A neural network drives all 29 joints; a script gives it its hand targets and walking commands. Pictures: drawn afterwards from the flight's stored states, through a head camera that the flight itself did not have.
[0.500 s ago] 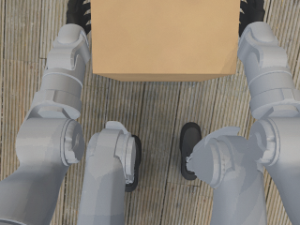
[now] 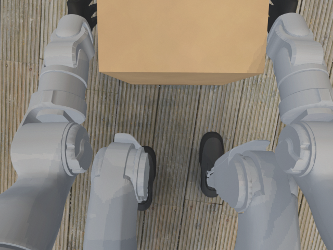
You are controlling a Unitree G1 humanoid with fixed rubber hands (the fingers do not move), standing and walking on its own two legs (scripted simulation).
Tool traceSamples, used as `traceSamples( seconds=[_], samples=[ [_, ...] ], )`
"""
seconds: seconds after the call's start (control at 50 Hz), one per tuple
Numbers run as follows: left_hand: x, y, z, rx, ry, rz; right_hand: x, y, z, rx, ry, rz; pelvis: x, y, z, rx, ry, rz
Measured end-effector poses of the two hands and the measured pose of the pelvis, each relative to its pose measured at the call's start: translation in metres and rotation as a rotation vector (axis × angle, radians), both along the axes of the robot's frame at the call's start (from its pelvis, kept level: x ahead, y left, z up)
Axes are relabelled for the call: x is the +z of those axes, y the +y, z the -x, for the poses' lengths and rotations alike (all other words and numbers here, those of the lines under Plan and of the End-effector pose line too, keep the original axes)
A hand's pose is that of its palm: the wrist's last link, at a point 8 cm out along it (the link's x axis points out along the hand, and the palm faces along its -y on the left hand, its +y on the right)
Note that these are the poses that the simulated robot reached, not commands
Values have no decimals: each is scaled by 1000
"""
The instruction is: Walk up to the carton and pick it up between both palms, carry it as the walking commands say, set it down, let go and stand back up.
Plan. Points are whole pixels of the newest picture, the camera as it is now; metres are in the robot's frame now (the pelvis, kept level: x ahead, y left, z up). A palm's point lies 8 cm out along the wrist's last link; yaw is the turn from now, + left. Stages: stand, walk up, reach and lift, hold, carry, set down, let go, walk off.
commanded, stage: set down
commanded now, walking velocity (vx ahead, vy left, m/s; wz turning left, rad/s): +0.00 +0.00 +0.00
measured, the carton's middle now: (179, 26) +0.56 +0.00 -0.22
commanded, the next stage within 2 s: none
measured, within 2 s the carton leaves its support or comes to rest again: neither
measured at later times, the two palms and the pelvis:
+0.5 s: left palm (81, 18) +0.54 +0.18 -0.13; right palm (280, 17) +0.54 -0.18 -0.13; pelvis +0.00 +0.00 +0.00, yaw +1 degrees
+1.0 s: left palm (74, 26) +0.54 +0.21 -0.15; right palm (286, 25) +0.53 -0.20 -0.15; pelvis +0.02 +0.00 +0.01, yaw +1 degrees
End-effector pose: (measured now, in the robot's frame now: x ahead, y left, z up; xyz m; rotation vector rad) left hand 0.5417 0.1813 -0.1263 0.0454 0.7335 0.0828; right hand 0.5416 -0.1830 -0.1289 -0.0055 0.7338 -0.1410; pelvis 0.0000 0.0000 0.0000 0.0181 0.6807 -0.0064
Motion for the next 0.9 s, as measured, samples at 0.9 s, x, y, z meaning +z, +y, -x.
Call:
traceSamples(
  seconds=[0.9],
  samples=[
    [-21, 12, 4, 38, -25, -36, -17, -16, 5, -18, -20, 57, 10, 1, -18, 20, 6, 11]
  ],
)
